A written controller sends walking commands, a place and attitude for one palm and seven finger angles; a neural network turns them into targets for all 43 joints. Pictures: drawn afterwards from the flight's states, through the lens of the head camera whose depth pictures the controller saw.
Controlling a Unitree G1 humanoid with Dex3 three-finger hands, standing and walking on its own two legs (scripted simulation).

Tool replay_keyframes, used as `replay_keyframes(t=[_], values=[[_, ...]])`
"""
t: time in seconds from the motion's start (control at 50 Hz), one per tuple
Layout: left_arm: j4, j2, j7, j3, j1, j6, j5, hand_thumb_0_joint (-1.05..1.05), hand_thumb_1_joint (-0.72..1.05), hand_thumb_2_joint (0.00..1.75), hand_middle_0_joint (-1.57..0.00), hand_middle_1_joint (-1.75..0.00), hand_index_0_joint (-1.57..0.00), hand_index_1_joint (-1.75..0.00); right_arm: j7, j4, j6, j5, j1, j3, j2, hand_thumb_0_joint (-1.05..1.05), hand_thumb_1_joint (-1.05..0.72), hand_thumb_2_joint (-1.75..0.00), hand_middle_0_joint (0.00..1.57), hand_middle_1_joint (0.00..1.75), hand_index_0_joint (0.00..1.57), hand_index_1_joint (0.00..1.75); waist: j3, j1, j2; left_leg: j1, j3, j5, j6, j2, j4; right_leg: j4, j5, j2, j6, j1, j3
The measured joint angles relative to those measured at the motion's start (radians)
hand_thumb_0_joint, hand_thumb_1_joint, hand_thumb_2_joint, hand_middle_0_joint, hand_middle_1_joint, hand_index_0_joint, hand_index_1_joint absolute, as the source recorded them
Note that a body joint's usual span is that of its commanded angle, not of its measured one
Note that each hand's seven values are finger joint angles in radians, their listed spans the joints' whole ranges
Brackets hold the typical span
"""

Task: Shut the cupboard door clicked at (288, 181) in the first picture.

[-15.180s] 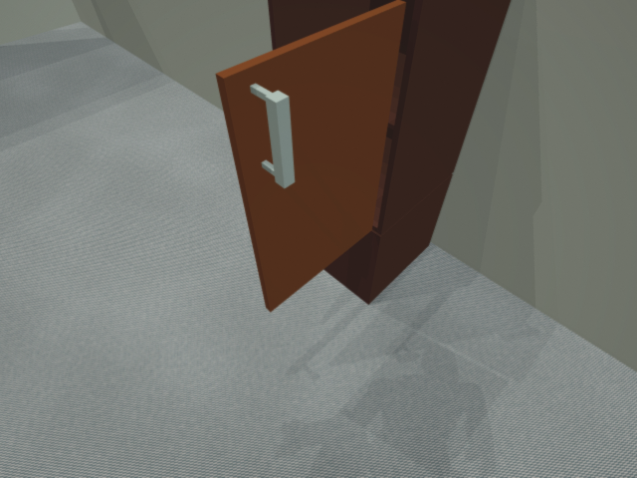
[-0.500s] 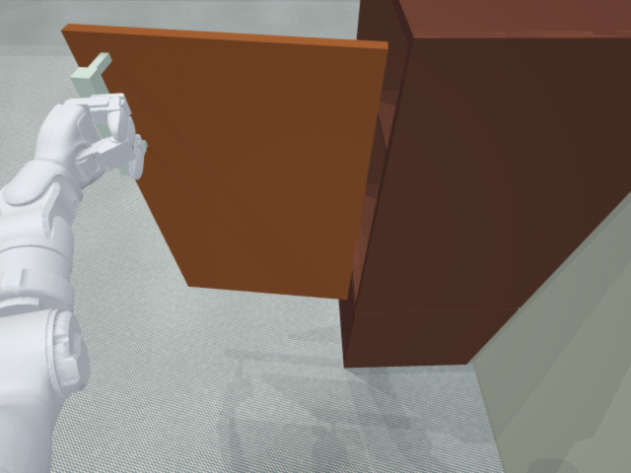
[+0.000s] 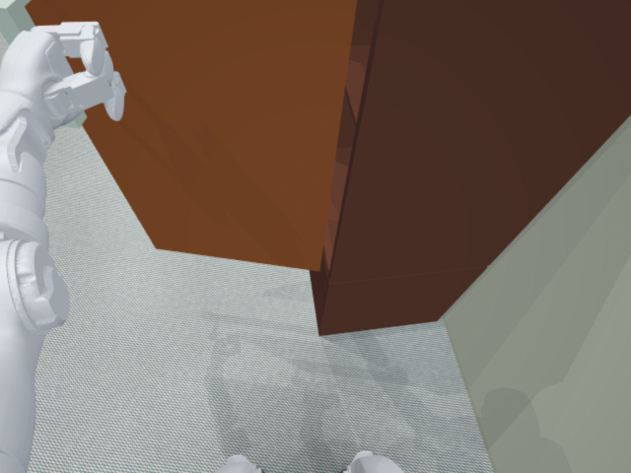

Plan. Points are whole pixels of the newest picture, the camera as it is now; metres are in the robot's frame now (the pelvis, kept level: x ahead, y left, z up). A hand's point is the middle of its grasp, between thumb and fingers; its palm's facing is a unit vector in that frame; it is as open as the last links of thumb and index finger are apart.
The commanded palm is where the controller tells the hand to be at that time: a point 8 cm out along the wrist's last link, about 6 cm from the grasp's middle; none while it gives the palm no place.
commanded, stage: push the door shut along its arc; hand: left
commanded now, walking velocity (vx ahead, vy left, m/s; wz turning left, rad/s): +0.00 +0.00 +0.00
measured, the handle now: (52, 59) +0.58 +0.25 +0.18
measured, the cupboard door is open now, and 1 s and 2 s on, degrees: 75 62 59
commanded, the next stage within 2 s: pull the fist back off the door in 0.76 s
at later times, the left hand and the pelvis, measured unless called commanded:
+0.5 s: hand (137, 57) +0.57 +0.15 +0.19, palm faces -0.30 -0.95 +0.00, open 3.0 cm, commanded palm +0.59 +0.19 +0.18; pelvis +0.01 +0.00 -0.01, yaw -1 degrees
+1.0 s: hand (160, 39) +0.60 +0.13 +0.19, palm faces -0.02 -1.00 +0.10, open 3.1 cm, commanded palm +0.60 +0.15 +0.18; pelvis +0.01 +0.00 -0.01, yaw +0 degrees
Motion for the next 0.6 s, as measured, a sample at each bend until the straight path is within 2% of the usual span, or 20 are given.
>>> replay_keyframes(t=[0.2,0.4,0.6], values=[[0.052,0.048,-0.014,0.026,-0.097,0.011,0.046,0.02,0.89,0.9,-1.3,-1.5,-1.3,-1.5,0.0,-0.009,0.026,-0.009,0.018,0.0,-0.002,0.01,-0.9,-0.9,0.2,0.3,0.21,0.3,0.001,-0.045,0.005,-0.066,0.006,-0.022,0.0,0.013,0.04,0.031,-0.012,0.011,0.0,-0.067,0.008],[0.086,0.085,-0.031,-0.012,-0.172,0.032,0.055,-0.01,0.86,0.91,-1.3,-1.5,-1.3,-1.5,0.003,0.008,0.051,-0.013,0.037,0.005,0.007,0.01,-0.9,-0.9,0.2,0.3,0.21,0.3,-0.001,-0.056,0.006,-0.113,-0.002,-0.04,-0.002,0.019,0.072,0.051,-0.026,0.017,-0.001,-0.106,0.002],[0.087,0.072,-0.025,-0.064,-0.233,0.049,0.049,-0.01,0.92,0.95,-1.3,-1.5,-1.3,-1.5,0.006,0.025,0.038,-0.019,0.016,0.004,0.009,0.01,-0.9,-0.9,0.2,0.3,0.21,0.3,-0.004,-0.061,0.002,-0.152,-0.012,-0.054,-0.001,0.02,0.104,0.075,-0.038,0.018,-0.001,-0.139,-0.006]])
